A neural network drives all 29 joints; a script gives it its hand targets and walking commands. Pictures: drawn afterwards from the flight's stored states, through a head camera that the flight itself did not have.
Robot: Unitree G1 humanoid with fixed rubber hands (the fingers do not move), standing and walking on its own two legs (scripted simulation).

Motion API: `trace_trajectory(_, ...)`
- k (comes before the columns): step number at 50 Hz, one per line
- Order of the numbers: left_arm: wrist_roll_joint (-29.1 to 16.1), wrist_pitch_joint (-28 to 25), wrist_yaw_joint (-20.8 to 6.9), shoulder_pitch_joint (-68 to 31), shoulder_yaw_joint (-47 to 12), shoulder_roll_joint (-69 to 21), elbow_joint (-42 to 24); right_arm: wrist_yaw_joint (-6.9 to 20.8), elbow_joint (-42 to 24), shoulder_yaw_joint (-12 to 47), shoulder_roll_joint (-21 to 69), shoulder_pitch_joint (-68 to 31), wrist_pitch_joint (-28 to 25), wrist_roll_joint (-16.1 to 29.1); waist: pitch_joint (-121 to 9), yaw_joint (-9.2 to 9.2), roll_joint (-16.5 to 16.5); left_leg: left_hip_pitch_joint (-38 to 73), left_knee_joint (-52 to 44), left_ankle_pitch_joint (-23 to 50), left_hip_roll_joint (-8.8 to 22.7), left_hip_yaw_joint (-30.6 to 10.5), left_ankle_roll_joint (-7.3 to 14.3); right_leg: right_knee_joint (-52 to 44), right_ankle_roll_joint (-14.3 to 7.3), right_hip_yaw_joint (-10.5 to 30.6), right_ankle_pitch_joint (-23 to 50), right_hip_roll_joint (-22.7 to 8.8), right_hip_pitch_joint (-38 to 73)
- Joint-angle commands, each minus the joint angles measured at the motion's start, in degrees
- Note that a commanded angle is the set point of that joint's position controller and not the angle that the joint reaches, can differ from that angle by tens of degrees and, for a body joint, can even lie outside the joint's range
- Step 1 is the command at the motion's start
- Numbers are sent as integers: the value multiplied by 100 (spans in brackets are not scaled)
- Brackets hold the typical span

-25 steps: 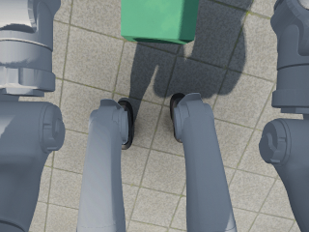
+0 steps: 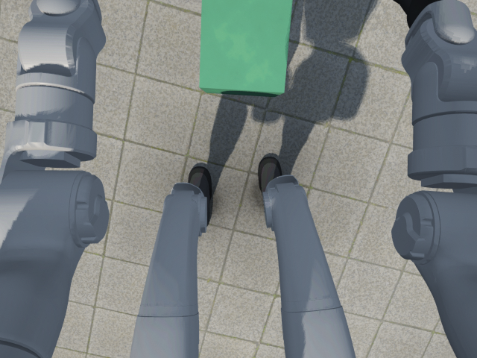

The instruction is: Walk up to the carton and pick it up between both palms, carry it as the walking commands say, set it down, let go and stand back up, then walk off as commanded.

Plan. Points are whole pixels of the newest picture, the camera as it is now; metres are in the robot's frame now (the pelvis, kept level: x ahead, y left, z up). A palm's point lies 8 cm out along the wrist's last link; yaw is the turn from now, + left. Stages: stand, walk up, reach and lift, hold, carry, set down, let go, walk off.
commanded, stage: let go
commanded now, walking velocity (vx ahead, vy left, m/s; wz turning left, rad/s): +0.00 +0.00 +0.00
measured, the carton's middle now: (243, 50) +0.56 -0.04 -0.56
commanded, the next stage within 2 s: stand in 1.42 s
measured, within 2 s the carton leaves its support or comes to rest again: neither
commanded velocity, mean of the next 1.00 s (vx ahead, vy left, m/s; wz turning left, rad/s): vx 0.00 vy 0.00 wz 0.00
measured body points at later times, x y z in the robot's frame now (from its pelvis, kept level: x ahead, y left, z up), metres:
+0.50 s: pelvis +0.06 -0.01 +0.07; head +0.32 -0.02 +0.44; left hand +0.44 +0.18 -0.06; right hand +0.40 -0.26 -0.05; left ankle +0.10 +0.12 -0.62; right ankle +0.12 -0.11 -0.62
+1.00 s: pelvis +0.13 +0.01 +0.12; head +0.19 +0.02 +0.57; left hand +0.30 +0.24 +0.03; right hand +0.30 -0.22 +0.04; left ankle +0.10 +0.12 -0.62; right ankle +0.12 -0.11 -0.62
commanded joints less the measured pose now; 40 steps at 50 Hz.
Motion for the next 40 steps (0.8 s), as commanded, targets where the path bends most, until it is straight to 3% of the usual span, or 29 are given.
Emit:
trace_trajectory(1,340,-499,-28,-1324,219,391,-437,88,-418,-103,-404,-1260,-537,-436,-10808,-81,-24,2516,-746,1378,-313,338,-75,-568,217,-442,2220,121,4309)
trace_trajectory(2,431,-542,-33,-1023,327,280,-205,124,-68,-160,-392,-866,-600,-548,-10693,-94,-26,2649,-804,1421,-315,336,-91,-673,205,-424,2155,107,4233)
trace_trajectory(4,550,-635,81,-1137,281,256,-743,156,-535,-457,-673,-836,-746,-673,-10984,-194,312,3134,-824,1870,-270,277,-163,-633,200,-526,2400,218,3938)
trace_trajectory(5,661,-664,124,-981,374,196,-592,190,-242,-452,-633,-560,-766,-818,-10824,-193,303,3311,-869,1697,-290,208,-191,-675,201,-573,2107,211,3826)
trace_trajectory(6,739,-653,188,-576,433,173,-699,224,-740,-390,-721,-476,-819,-852,-11258,-214,204,3633,-925,1834,-260,244,-187,-791,191,-560,2234,241,4195)
trace_trajectory(8,913,-614,259,388,434,49,-492,340,-409,-263,-541,426,-778,-1036,-10635,-214,67,3554,-1198,1699,-271,228,-151,-926,210,-500,2114,183,4472)
trace_trajectory(9,864,-636,310,626,363,-164,-865,387,-812,-340,-654,508,-843,-1067,-10925,-289,-96,3680,-1208,1868,-278,245,-154,-950,189,-517,2362,194,4786)
trace_trajectory(11,858,-635,392,1011,222,-194,-1638,463,-1375,-71,-690,1006,-810,-887,-10881,-241,115,3854,-1322,1937,-335,291,-148,-1002,134,-426,2487,168,5088)
trace_trajectory(12,912,-623,388,1602,194,-276,-1729,505,-1215,114,-431,1647,-785,-885,-10563,-175,62,4108,-1516,1976,-332,219,-120,-1135,135,-401,2484,131,5146)
trace_trajectory(14,926,-632,389,1992,257,-256,-2270,555,-1647,160,-415,1926,-798,-860,-10225,-110,-253,3954,-1603,1950,-336,264,-72,-1327,99,-267,2668,128,5417)
trace_trajectory(15,762,-689,373,1945,84,-343,-2833,551,-2123,154,-483,1970,-832,-855,-10564,-254,-302,3952,-1610,2154,-329,229,-58,-1290,101,-223,3045,129,5815)
trace_trajectory(16,711,-723,371,2430,-15,-334,-3201,550,-2566,247,-663,2253,-869,-759,-10815,-195,-217,4157,-1637,2144,-352,304,-79,-1337,108,-186,3172,132,6366)
trace_trajectory(18,603,-763,313,2691,-62,-432,-3425,623,-2647,277,-672,2562,-895,-719,-10318,-171,-208,3929,-1843,2007,-336,254,-86,-1450,72,-149,3238,93,6475)
trace_trajectory(19,647,-794,278,3508,-171,-532,-3349,641,-2703,345,-474,3355,-947,-656,-10337,-195,-343,4204,-1891,2305,-328,191,-40,-1567,61,-68,3688,67,6765)
trace_trajectory(20,790,-842,240,3513,2,-439,-2917,689,-2167,344,-257,3498,-986,-697,-9254,49,-214,3909,-2001,2080,-276,188,-51,-1671,122,-86,3280,-11,6177)
trace_trajectory(23,827,-1145,111,4113,-64,-615,-2800,788,-2527,450,-97,3987,-1281,-628,-8495,79,-203,3498,-2254,2242,-267,190,0,-1842,132,-11,3921,-83,6659)
trace_trajectory(25,844,-1263,-13,4631,-77,-646,-2250,866,-1600,548,123,4655,-1357,-736,-7117,47,-180,3447,-2514,1703,-182,227,-14,-2172,128,-69,2991,-125,5939)
trace_trajectory(26,903,-1357,-79,5050,-30,-619,-2190,893,-1673,506,175,5049,-1423,-838,-7013,109,-198,3733,-2646,1588,-183,216,13,-2362,141,-56,2651,-131,5943)
trace_trajectory(27,842,-1373,-126,5286,-194,-771,-1778,901,-1270,655,283,5285,-1418,-734,-6236,8,-316,3644,-2802,1075,-127,275,65,-2526,200,-99,2026,-139,5690)
trace_trajectory(29,997,-1474,-244,5625,-22,-659,-1528,926,-1436,642,355,5236,-1567,-717,-5547,230,-291,3793,-3130,790,-121,279,115,-2855,231,-120,1687,-198,5605)
trace_trajectory(30,1016,-1560,-284,5935,-73,-707,-1541,919,-1378,584,393,5679,-1607,-793,-5550,152,-257,4003,-3233,988,-100,245,84,-2946,187,-103,1833,-208,5808)
trace_trajectory(31,992,-1604,-310,5908,-90,-698,-1456,912,-1362,660,479,5711,-1654,-720,-5410,225,-89,4108,-3295,940,-109,284,77,-3045,199,-118,1771,-249,5877)
trace_trajectory(32,949,-1643,-360,6233,-119,-747,-1469,866,-1273,608,366,6202,-1684,-857,-5233,33,-318,4406,-3433,920,-52,216,115,-3179,196,-85,1630,-229,5963)
trace_trajectory(33,1031,-1703,-369,6410,-82,-616,-1528,855,-1345,707,409,6289,-1741,-864,-4956,267,-260,4565,-3557,991,-63,235,106,-3301,184,-117,1624,-228,6069)
trace_trajectory(34,975,-1719,-406,6557,-111,-663,-1571,841,-1433,705,308,6470,-1743,-875,-4912,80,-350,4767,-3583,986,-54,269,117,-3422,197,-81,1590,-243,6123)
trace_trajectory(35,993,-1776,-393,6800,-186,-725,-1677,843,-1296,747,424,6746,-1776,-885,-4843,258,-186,5027,-3767,1081,-21,207,86,-3498,167,-153,1530,-225,6301)
trace_trajectory(36,1016,-1833,-428,6909,-254,-750,-1853,830,-1414,609,324,6861,-1822,-946,-4727,155,-76,5126,-3759,1289,-19,191,76,-3527,130,-150,1704,-186,6266)
trace_trajectory(39,809,-1950,-484,7202,-404,-745,-1793,796,-1785,778,284,6993,-1955,-885,-4327,191,-330,5500,-3945,1669,0,212,81,-3729,168,-213,1946,-155,6419)
trace_trajectory(40,828,-1952,-511,7476,-416,-733,-1927,804,-1800,732,256,7263,-1973,-922,-4415,222,-162,5790,-4002,1934,-6,185,54,-3779,141,-212,2105,-147,6694)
